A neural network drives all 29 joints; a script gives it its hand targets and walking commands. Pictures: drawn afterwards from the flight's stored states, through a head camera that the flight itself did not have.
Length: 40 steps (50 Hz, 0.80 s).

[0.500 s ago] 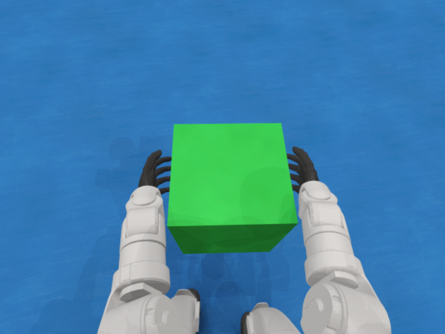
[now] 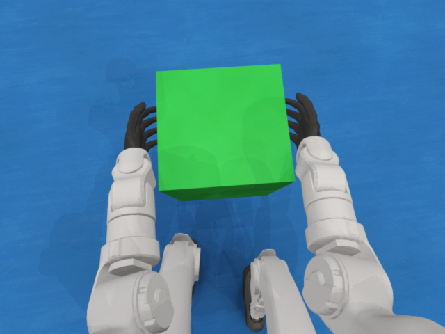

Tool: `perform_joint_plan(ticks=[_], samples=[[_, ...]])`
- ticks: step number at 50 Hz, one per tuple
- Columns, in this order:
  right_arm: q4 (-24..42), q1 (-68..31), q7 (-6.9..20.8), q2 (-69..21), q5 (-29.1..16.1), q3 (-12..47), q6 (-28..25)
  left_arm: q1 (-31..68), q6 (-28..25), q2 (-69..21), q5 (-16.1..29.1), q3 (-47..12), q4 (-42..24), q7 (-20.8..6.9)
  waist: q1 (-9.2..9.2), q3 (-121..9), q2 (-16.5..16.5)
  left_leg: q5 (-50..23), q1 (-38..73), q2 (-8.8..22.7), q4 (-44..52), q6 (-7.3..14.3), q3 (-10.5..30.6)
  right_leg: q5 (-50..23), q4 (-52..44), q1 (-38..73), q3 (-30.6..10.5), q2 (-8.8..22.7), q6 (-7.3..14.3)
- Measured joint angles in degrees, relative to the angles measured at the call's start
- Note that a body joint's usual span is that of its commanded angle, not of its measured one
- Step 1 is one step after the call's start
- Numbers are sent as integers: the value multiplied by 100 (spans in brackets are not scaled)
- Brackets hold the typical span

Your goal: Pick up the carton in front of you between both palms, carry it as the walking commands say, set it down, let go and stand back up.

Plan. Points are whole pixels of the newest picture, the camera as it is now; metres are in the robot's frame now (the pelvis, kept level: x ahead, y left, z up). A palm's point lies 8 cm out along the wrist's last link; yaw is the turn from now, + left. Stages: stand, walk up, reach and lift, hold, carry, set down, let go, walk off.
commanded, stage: set down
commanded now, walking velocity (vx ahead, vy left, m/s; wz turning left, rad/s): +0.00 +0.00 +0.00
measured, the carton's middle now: (221, 145) +0.46 +0.05 -0.15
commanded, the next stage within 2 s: none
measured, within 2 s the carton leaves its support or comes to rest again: rests again in 1.68 s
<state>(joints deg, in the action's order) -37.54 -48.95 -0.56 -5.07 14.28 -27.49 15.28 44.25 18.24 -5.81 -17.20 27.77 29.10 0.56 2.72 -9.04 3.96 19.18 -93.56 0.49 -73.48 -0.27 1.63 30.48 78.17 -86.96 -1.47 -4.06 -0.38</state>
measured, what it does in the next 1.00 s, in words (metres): lowers itself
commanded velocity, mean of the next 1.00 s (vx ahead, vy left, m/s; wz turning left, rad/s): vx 0.00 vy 0.00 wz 0.00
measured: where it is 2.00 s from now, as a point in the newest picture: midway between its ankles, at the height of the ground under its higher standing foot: (219, 295)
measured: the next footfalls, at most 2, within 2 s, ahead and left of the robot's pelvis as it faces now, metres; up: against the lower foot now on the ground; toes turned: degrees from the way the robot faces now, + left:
none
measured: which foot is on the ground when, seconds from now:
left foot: down 0.00-1.00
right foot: down 0.00-1.00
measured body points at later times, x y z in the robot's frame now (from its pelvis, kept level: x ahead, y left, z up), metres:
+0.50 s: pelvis -0.03 +0.00 -0.12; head +0.29 +0.04 +0.20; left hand +0.46 +0.23 -0.24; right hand +0.51 -0.07 -0.24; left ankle +0.11 +0.12 -0.58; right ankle +0.03 -0.12 -0.58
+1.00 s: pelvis -0.04 +0.00 -0.21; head +0.33 +0.05 +0.03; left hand +0.48 +0.26 -0.38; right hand +0.53 -0.04 -0.39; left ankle +0.11 +0.12 -0.58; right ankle +0.03 -0.12 -0.58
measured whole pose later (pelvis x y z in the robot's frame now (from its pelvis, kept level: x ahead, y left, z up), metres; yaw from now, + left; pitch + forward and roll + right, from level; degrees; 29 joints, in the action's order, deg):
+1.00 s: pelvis -0.04 +0.00 -0.21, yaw -3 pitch +42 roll -3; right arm -52.4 -83.0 -10.8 9.3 0.3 -11.8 13.9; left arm 77.3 16.6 14.5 -3.6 22.3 45.5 2.1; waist 9.2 16.3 4.1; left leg 24.5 -132.8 1.7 -115.6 -0.4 2.5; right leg 39.0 121.9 -124.8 0.0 -7.3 -2.0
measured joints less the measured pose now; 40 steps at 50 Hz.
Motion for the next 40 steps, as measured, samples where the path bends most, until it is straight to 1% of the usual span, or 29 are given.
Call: perform_joint_plan(ticks=[5, 16, 32, 40], samples=[[-123, -240, -138, 46, -39, 70, -28, 264, -61, 172, 31, 59, 204, -51, 72, -129, 5, 107, -711, 27, -485, -36, 45, 127, 492, -698, 50, -50, 14], [-170, -876, -491, 262, -398, 435, -22, 952, -89, 613, 373, 21, 394, -73, 235, 68, 29, 278, -2101, 75, -1596, -86, 123, 352, 1626, -2063, 137, -153, 8], [-778, -2241, -710, 712, -569, 594, 4, 2174, -36, 1167, 530, 95, 870, -40, 389, 1017, 83, 345, -3328, 78, -2921, -54, 144, 533, 3010, -3245, 181, -226, -78], [-1091, -2848, -830, 1056, -879, 912, -72, 2729, -90, 1483, 773, -98, 1121, 75, 460, 1714, 110, 381, -3739, 77, -3529, -25, 124, 642, 3657, -3626, 175, -254, -132]])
